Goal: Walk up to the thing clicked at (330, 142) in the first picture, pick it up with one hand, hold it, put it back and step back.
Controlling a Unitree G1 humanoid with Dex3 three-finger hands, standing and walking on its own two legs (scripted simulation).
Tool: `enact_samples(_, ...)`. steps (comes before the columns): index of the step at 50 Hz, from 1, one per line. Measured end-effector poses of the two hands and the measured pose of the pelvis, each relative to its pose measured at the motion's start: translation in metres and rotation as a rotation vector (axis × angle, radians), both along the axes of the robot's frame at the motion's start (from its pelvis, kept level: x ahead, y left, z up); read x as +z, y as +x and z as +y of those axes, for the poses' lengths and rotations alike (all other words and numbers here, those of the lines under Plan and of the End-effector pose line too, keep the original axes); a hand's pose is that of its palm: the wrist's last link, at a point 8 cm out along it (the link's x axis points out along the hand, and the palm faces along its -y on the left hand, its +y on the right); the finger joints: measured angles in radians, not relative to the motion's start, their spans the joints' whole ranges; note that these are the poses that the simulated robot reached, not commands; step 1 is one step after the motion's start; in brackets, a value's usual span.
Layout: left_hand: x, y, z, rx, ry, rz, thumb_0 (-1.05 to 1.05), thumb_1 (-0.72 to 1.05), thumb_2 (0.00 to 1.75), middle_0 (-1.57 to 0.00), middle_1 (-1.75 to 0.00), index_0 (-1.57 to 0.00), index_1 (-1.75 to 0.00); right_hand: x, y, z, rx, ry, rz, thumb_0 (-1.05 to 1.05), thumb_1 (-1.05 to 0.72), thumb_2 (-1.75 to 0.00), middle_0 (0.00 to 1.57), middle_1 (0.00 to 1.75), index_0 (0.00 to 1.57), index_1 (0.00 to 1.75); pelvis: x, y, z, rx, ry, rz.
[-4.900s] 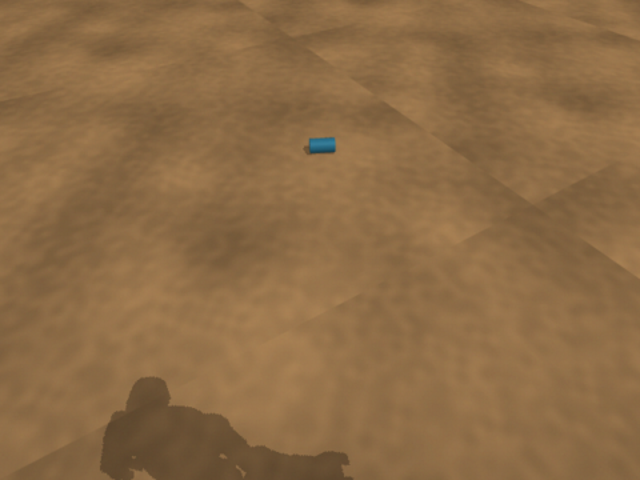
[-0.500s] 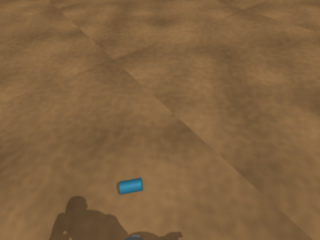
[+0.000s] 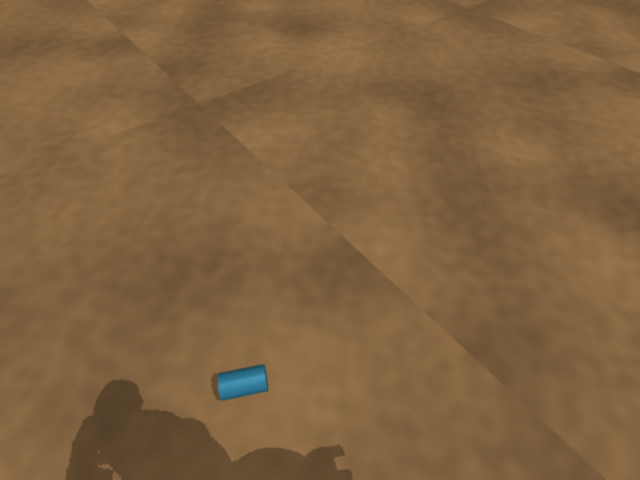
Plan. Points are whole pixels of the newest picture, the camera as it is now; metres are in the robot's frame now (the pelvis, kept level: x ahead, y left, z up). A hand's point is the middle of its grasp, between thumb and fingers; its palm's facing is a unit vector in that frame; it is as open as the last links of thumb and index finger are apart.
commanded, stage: walk up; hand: left
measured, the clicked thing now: (243, 382) +0.51 +0.26 -0.72
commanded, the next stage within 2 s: stand in 1.56 s
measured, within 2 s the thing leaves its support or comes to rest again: neither
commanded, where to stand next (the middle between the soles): +0.10 +0.00 m, yaw +2 degrees
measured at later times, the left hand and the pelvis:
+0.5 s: hand out of the picture +0.12 +0.24 -0.13, palm faces -0.03 -0.95 -0.31, open 7.4 cm; pelvis +0.02 +0.00 +0.02, yaw +1 degrees
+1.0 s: hand out of the picture +0.11 +0.25 -0.13, palm faces +0.00 -0.94 -0.34, open 7.4 cm; pelvis +0.04 +0.00 +0.03, yaw +1 degrees
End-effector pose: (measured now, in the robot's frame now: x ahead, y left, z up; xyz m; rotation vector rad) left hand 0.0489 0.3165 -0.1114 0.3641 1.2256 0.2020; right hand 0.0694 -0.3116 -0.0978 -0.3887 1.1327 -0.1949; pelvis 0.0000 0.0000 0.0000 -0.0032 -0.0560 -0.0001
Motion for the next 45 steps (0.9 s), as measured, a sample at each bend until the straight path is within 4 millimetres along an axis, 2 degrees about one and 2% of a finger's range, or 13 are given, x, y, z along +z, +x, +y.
enact_samples(4,0.008,0.0,-0.01,0.007,0.017,-0.009,0.01,0.91,0.9,-0.2,-0.3,-0.2,-0.3,-0.014,0.012,0.003,-0.01,0.049,-0.004,0.0,-0.9,-0.9,0.21,0.3,0.21,0.3,0.001,0.0,-0.006,0.008,-0.007,-0.008)
enact_samples(9,0.015,0.014,-0.017,0.002,0.008,-0.035,0.01,0.91,0.9,-0.2,-0.3,-0.2,-0.3,-0.02,0.014,0.011,-0.006,0.09,0.011,0.0,-0.9,-0.9,0.21,0.3,0.2,0.3,0.005,0.001,-0.006,0.01,0.008,-0.01)
enact_samples(18,0.017,0.051,-0.026,-0.008,-0.049,-0.079,0.01,0.91,0.9,-0.2,-0.3,-0.2,-0.3,-0.005,0.0,0.011,-0.023,0.07,0.093,0.0,-0.9,-0.9,0.21,0.3,0.21,0.3,0.017,0.013,-0.005,0.009,0.006,0.01)
enact_samples(23,0.014,0.062,-0.028,-0.006,-0.07,-0.072,0.01,0.91,0.9,-0.2,-0.3,-0.2,-0.3,0.004,0.001,0.004,-0.039,0.038,0.118,0.0,-0.9,-0.9,0.21,0.3,0.21,0.3,0.021,0.02,-0.004,0.011,0.001,0.015)
enact_samples(32,0.013,0.064,-0.026,0.008,-0.071,-0.027,0.01,0.91,0.9,-0.2,-0.3,-0.2,-0.3,0.012,0.028,0.001,-0.046,0.02,0.087,0.0,-0.9,-0.9,0.21,0.3,0.2,0.3,0.025,0.029,-0.003,0.012,-0.002,0.019)
enact_samples(39,0.017,0.059,-0.022,0.032,-0.056,-0.011,0.01,0.91,0.9,-0.2,-0.3,-0.2,-0.3,0.01,0.052,0.009,-0.029,0.044,0.052,0.0,-0.9,-0.9,0.21,0.3,0.2,0.3,0.026,0.035,-0.003,0.016,-0.002,0.016)
enact_samples(45,0.019,0.055,-0.02,0.046,-0.046,0.0,0.01,0.91,0.9,-0.2,-0.3,-0.2,-0.3,0.008,0.063,0.016,-0.016,0.066,0.043,0.0,-0.9,-0.9,0.21,0.3,0.2,0.3,0.027,0.038,-0.003,0.019,-0.002,0.017)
